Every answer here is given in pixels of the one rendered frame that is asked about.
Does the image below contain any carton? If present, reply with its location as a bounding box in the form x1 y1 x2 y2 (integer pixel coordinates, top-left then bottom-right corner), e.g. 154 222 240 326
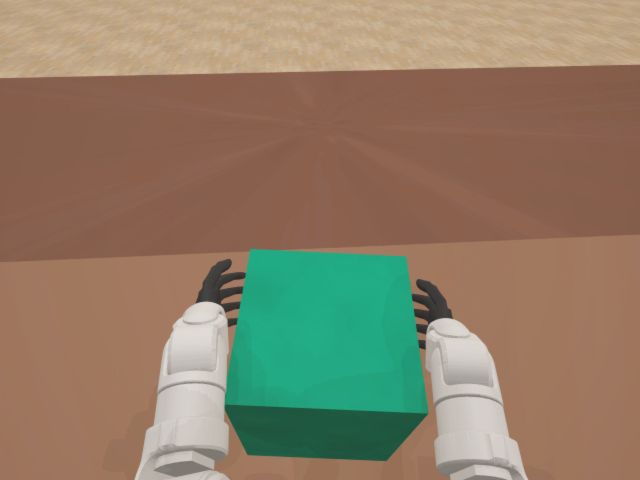
224 249 429 461

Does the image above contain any right robot hand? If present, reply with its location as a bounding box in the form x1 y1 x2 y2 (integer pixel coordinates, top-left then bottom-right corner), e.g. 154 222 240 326
412 279 453 350

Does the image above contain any robot right forearm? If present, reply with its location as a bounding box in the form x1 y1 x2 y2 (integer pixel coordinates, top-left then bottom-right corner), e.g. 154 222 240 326
425 318 528 480

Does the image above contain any robot left forearm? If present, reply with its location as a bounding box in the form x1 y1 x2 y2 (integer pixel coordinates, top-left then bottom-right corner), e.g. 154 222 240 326
135 302 229 480

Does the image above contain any left robot hand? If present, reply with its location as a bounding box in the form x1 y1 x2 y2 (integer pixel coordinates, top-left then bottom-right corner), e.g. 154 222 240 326
195 259 246 327

